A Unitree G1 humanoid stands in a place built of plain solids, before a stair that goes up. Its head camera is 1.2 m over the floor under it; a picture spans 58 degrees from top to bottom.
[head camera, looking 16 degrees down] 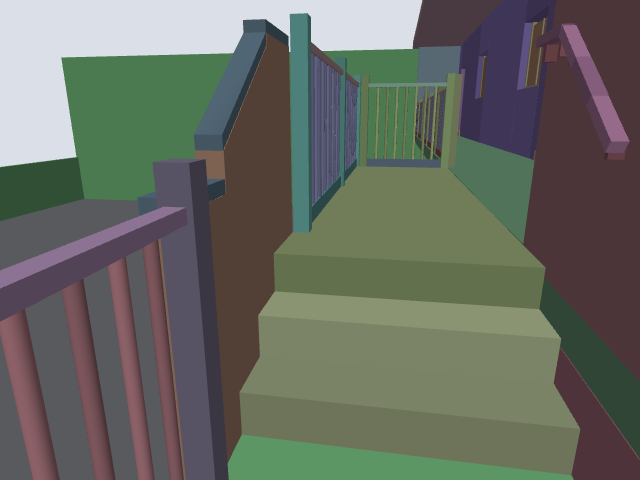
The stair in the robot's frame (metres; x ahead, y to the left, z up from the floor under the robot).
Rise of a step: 0.19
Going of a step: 0.26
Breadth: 1.20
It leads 10 degrees to the right of straight ahead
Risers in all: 3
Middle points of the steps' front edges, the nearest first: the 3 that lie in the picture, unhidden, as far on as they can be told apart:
1.32 -0.28 0.19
1.58 -0.33 0.39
1.84 -0.37 0.58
